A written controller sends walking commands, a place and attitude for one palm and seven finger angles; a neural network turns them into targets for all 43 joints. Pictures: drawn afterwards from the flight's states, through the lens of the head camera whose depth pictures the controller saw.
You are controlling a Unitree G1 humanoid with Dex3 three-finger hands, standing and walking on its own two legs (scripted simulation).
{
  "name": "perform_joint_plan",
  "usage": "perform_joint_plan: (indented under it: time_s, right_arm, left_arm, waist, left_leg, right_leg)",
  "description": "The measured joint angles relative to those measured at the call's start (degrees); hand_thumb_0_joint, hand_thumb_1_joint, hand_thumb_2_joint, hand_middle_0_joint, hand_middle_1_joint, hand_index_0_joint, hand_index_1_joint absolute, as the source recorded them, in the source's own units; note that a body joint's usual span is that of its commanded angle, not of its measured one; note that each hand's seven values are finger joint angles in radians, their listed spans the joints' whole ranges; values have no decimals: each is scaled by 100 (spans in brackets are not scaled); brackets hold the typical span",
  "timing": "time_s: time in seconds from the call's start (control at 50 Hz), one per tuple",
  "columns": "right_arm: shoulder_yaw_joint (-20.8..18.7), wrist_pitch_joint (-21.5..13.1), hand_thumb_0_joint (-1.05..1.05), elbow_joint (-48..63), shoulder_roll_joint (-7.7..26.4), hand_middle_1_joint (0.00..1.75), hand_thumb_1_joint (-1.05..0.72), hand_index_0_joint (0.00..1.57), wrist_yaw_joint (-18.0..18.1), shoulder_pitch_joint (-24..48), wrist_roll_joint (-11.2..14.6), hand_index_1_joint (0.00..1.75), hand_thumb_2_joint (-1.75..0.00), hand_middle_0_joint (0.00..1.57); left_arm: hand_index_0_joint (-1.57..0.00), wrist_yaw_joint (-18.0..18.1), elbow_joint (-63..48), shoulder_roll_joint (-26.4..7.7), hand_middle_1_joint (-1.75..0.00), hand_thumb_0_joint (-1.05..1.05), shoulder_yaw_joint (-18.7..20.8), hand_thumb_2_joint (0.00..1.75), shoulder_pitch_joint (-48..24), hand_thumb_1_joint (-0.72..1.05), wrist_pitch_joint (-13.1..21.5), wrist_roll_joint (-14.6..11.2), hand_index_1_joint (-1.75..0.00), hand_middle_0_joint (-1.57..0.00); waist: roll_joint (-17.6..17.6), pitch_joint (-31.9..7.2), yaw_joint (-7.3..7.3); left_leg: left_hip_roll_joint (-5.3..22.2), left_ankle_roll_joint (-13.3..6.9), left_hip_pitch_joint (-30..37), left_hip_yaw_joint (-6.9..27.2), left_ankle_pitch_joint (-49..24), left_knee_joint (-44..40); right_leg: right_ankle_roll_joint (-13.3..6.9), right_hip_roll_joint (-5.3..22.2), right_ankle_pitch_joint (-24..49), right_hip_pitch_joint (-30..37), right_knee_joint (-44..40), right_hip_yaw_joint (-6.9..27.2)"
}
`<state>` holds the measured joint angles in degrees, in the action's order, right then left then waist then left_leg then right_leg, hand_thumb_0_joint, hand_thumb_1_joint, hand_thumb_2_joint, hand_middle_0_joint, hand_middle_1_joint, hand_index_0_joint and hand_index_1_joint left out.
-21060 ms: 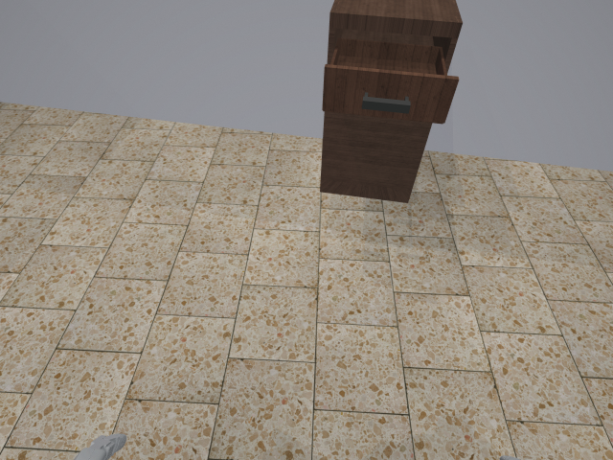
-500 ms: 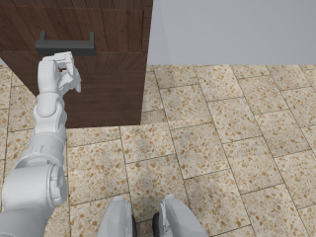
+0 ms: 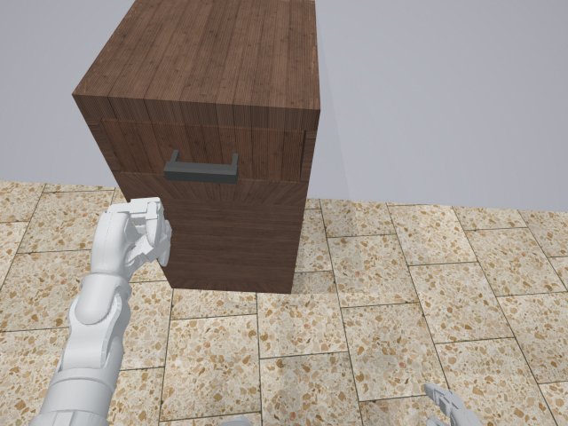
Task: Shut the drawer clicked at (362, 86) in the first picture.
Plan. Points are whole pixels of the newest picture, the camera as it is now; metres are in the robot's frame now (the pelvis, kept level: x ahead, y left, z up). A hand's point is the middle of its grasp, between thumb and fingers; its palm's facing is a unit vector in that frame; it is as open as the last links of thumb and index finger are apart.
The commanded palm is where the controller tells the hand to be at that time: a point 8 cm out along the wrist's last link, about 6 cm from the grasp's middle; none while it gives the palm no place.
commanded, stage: draw the hand back to the body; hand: left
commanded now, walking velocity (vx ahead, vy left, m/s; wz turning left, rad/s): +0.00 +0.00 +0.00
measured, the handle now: (203, 164) +0.59 +0.17 -0.03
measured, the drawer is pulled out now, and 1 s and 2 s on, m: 0.00 0.00 0.00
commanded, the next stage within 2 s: step back with the hand held close in 0.92 s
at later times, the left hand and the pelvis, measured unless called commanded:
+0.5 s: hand (72, 293) +0.23 +0.21 +0.16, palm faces +0.26 -0.93 -0.26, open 3.2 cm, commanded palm +0.18 +0.26 +0.18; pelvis +0.00 +0.00 +0.05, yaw +0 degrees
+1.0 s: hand (6, 339) +0.18 +0.22 +0.20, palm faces +0.39 -0.85 -0.36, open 3.2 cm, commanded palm +0.13 +0.26 +0.23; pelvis +0.00 -0.02 +0.05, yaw +0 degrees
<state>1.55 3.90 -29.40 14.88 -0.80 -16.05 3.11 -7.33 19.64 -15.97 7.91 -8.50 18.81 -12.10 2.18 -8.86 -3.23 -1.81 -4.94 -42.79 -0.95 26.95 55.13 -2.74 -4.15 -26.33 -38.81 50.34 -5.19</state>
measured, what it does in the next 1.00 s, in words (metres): rises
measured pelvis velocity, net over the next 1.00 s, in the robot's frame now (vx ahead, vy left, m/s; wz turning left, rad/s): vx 0.00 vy -0.02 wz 0.01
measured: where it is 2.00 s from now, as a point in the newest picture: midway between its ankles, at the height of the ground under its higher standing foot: outside the picture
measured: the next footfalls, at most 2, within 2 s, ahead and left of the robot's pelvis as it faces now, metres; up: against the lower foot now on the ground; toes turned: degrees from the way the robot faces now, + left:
none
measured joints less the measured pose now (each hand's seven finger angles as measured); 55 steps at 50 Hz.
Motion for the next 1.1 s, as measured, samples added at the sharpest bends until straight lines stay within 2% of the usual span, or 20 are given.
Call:
perform_joint_plan:
  time_s: [0.06,0.1,0.16,0.24,0.34,0.52,0.64,0.78,0.86,0.96,1.06,1.1]
  right_arm:
    - [4,-50,0,70,75,30,-91,20,72,115,39,30,-90,20]
    - [5,26,0,128,46,30,-91,20,178,196,47,30,-90,20]
    - [52,111,1,231,-34,30,-91,20,352,259,63,30,-90,20]
    - [155,69,1,248,-104,30,-91,20,496,317,64,30,-90,20]
    - [261,-102,1,123,-145,30,-91,20,538,378,32,30,-90,20]
    - [281,-329,1,-98,-184,30,-90,20,424,427,-73,30,-90,20]
    - [168,-562,1,-240,-120,30,-91,20,341,337,-123,30,-90,20]
    - [40,-763,1,-381,-72,30,-91,20,308,318,-130,30,-90,20]
    - [3,-789,1,-405,-89,30,-91,20,330,375,-126,30,-90,20]
    - [6,-848,1,-431,-115,30,-91,20,371,386,-151,30,-90,20]
    - [23,-958,1,-482,-140,30,-91,20,391,326,-168,30,-90,20]
    - [20,-917,1,-450,-127,30,-91,20,376,343,-197,30,-90,20]
  left_arm:
    - [-140,-215,-263,-3,-160,1,-121,90,292,90,-261,-90,-160,-140]
    - [-140,56,-527,-49,-160,1,-222,90,538,90,-561,168,-160,-140]
    - [-140,562,-984,-90,-160,1,-339,90,987,90,-984,407,-159,-140]
    - [-140,1011,-1483,-141,-160,2,-368,90,1414,90,-1356,564,-159,-140]
    - [-140,1257,-2101,-183,-160,2,-304,90,1776,90,-1569,617,-159,-140]
    - [-140,1235,-3140,-210,-160,1,56,90,2743,90,-1657,593,-159,-140]
    - [-140,1270,-4030,-342,-160,2,424,90,3482,89,-1626,596,-159,-140]
    - [-140,1297,-4797,-481,-160,1,881,90,4095,89,-1396,577,-159,-140]
    - [-140,1306,-4689,-381,-160,1,945,90,4117,89,-1299,591,-159,-140]
    - [-140,1315,-4459,-209,-160,1,761,90,3997,89,-1369,632,-159,-140]
    - [-140,1344,-4627,-276,-160,1,700,90,4048,89,-1373,653,-159,-140]
    - [-140,1316,-4690,-374,-160,2,872,89,3989,89,-1233,695,-159,-140]
  waist:
    - [47,28,42]
    - [19,98,103]
    - [-2,189,162]
    - [21,332,246]
    - [74,507,362]
    - [117,740,449]
    - [142,785,522]
    - [245,738,606]
    - [272,791,619]
    - [225,861,635]
    - [166,813,623]
    - [186,806,596]
  left_leg:
    - [-27,-15,272,-14,-78,-154]
    - [-39,-31,575,-85,-159,-363]
    - [-63,-30,1081,-145,-340,-796]
    - [-100,-16,1699,-130,-569,-1320]
    - [-152,-9,2394,-92,-821,-1914]
    - [-171,14,3216,-102,-1121,-2680]
    - [-161,41,3427,-75,-1174,-2862]
    - [-148,64,3514,-57,-1160,-2890]
    - [-138,80,3502,-35,-1160,-2863]
    - [-120,104,3456,-23,-1175,-2853]
    - [-87,137,3505,-43,-1136,-2851]
    - [-45,142,3457,-43,-1104,-2794]
  right_leg:
    - [14,25,67,260,-127,21]
    - [14,35,137,513,-268,103]
    - [17,52,301,972,-628,191]
    - [32,73,521,1588,-1139,213]
    - [39,104,759,2287,-1723,217]
    - [23,102,1054,3083,-2457,283]
    - [2,84,1123,3314,-2679,274]
    - [-17,67,1115,3414,-2731,264]
    - [-35,57,1108,3410,-2709,240]
    - [-65,39,1115,3360,-2690,225]
    - [-97,6,1094,3404,-2701,251]
    - [-100,-37,1118,3403,-2752,255]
